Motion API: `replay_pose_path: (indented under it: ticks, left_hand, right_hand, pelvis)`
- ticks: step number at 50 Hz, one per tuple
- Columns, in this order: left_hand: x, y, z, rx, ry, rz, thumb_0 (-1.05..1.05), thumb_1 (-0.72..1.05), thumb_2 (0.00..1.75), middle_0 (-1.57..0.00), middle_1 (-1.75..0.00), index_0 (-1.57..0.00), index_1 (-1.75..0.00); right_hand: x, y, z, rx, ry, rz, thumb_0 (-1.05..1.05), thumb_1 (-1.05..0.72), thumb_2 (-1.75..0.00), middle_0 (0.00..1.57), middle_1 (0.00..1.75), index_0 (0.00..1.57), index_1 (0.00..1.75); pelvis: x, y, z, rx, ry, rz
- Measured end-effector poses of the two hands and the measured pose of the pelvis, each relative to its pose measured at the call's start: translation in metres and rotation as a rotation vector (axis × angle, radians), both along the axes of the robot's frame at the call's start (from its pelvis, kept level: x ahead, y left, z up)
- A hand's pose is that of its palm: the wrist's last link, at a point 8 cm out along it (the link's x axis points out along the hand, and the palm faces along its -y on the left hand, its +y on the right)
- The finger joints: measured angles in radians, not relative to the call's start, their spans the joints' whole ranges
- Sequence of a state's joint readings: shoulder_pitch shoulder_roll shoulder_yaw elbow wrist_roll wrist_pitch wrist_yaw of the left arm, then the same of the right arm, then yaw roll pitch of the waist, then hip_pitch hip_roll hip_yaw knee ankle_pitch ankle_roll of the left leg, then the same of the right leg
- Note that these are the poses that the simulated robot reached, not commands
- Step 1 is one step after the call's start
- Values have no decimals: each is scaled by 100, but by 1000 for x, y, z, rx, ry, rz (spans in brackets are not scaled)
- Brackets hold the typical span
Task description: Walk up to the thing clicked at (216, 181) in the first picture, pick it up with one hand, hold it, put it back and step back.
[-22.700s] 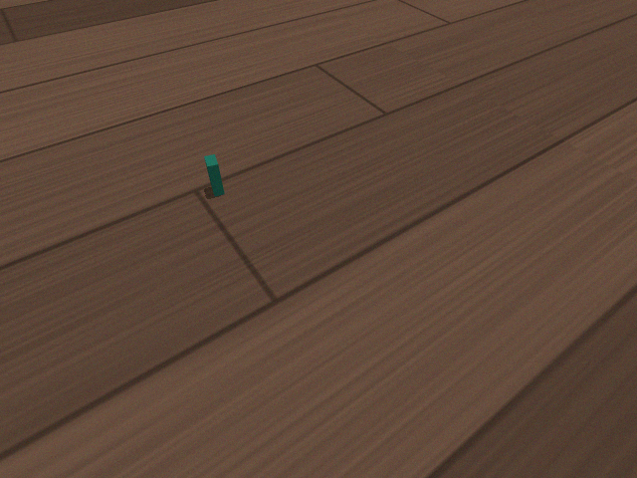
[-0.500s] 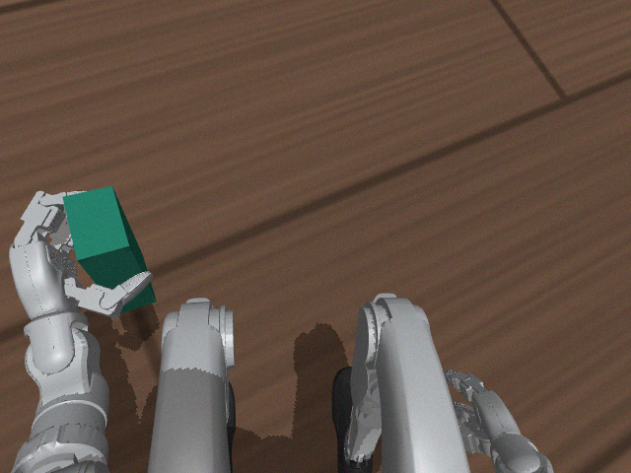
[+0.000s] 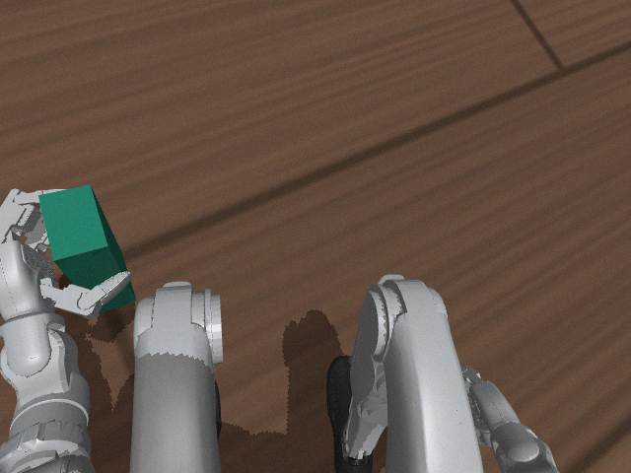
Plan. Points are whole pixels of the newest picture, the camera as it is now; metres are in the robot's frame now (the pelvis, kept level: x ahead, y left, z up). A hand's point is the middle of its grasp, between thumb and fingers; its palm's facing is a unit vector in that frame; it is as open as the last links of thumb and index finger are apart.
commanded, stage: crouch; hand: left
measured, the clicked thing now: (95, 256) +0.37 +0.25 -0.10
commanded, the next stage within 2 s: lower in 0.10 s
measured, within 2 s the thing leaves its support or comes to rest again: neither
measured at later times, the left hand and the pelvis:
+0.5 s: hand (95, 263) +0.37 +0.27 -0.14, palm faces +0.35 -0.94 -0.03, open 11.7 cm; pelvis +0.00 +0.01 -0.03, yaw -3 degrees
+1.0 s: hand (100, 266) +0.37 +0.27 -0.19, palm faces +0.39 -0.92 -0.02, open 11.7 cm; pelvis -0.01 +0.01 -0.05, yaw -6 degrees
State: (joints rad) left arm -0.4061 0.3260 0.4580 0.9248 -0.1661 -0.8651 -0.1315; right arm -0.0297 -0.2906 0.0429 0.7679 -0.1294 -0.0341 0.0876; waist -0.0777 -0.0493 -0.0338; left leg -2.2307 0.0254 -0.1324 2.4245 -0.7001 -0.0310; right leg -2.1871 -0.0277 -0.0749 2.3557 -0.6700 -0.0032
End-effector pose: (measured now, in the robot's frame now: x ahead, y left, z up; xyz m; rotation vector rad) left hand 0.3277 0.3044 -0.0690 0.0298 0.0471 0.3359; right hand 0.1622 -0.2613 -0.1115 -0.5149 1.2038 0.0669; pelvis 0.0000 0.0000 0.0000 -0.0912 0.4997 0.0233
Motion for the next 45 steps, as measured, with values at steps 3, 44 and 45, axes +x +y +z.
replay_pose_path:
  ticks: [3, 44, 45]
  left_hand:
    - [-1, 1, -7, -4, 0, -2, 3, -61, 110, -72, -104, -62, -104]
    - [1, 11, -107, -13, 13, 53, 3, -61, 111, -70, -106, -60, -106]
    - [2, 11, -108, -13, 12, 54, 3, -61, 112, -70, -106, -60, -106]
  right_hand:
    - [3, 1, -2, -5, -2, 16, 0, -92, -92, 20, 29, 20, 30]
    - [-6, 6, 9, -176, 90, 263, 0, -93, -92, 20, 29, 20, 30]
    - [-6, 6, 10, -180, 87, 270, 0, -93, -92, 20, 29, 20, 30]
  pelvis:
    - [0, 1, -4, -6, -9, -2]
    - [-10, 13, -42, -116, -180, -53]
    - [-11, 13, -42, -118, -185, -55]
